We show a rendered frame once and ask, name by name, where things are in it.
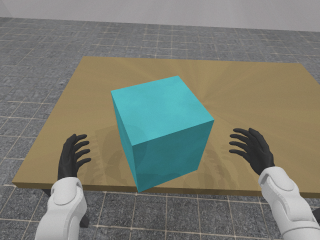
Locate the table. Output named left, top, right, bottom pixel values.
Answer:
left=12, top=56, right=320, bottom=228

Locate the right robot hand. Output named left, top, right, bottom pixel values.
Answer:
left=229, top=128, right=275, bottom=176

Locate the carton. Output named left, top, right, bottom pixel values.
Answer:
left=111, top=75, right=215, bottom=192

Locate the left robot forearm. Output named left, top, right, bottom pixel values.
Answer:
left=35, top=177, right=87, bottom=240

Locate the right robot forearm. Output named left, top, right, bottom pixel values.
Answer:
left=258, top=166, right=320, bottom=240

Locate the left robot hand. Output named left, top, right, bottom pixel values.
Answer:
left=57, top=134, right=91, bottom=181

